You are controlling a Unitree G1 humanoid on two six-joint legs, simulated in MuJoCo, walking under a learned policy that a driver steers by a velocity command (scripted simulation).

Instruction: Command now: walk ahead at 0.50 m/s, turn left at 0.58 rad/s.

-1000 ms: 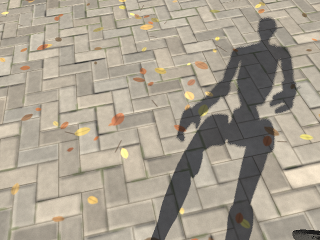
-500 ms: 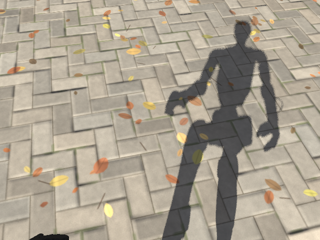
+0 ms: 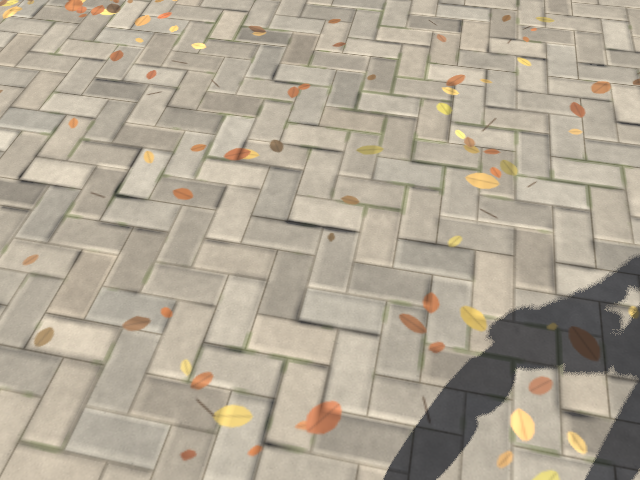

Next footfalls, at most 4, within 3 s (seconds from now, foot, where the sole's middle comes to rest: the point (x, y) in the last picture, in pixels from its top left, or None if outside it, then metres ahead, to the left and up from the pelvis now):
0.18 left None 0.27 0.15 -0.78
0.72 right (365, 414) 0.62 -0.01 -0.78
1.20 left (271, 383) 0.68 0.21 -0.78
1.60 right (381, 439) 0.57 -0.04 -0.78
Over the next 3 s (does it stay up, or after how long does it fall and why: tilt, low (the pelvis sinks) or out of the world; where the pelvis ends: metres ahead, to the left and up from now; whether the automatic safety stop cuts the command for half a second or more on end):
stays up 0.58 0.11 -0.01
